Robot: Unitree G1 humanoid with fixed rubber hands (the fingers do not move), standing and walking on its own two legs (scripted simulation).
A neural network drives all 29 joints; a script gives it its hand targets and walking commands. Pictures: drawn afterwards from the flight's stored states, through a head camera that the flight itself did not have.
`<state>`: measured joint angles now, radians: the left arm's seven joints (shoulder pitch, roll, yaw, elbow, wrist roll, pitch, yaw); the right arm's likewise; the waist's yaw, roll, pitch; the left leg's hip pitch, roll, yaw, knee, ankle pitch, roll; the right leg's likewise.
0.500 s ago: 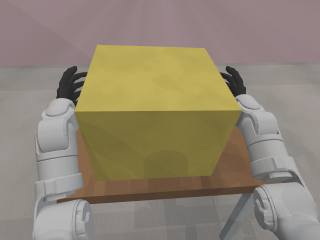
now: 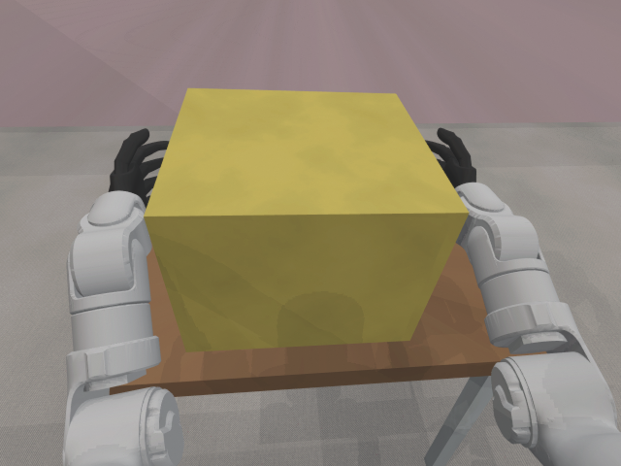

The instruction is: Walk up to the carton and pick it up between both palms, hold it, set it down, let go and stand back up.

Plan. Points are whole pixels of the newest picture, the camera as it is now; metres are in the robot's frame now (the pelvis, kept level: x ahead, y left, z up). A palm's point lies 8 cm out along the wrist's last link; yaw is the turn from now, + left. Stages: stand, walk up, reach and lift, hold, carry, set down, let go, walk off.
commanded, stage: hold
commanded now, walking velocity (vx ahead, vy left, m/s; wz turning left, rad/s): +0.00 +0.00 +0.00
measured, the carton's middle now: (298, 213) +0.40 +0.01 +0.16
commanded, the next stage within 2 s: set down in 0.46 s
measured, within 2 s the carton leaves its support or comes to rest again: neither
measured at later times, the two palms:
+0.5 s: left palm (129, 198) +0.35 +0.20 +0.23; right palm (455, 188) +0.37 -0.19 +0.22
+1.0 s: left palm (137, 213) +0.36 +0.20 +0.20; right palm (440, 226) +0.37 -0.18 +0.16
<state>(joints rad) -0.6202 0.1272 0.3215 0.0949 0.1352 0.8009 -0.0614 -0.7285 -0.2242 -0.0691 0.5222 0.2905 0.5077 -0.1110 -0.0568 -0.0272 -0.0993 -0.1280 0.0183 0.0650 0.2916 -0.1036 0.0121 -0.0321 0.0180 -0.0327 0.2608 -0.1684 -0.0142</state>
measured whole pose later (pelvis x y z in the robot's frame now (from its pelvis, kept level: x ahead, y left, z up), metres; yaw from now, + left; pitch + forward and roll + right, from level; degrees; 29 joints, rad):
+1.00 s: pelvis +0.00 +0.00 +0.00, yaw +2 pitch -7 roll +0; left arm -0.62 0.10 0.35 0.24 0.20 0.53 -0.15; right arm -0.61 -0.10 -0.20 0.61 0.08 0.19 -0.04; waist -0.05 -0.05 0.03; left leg -0.04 0.00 0.04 0.28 -0.10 0.01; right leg 0.04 0.00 -0.06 0.29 -0.20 -0.02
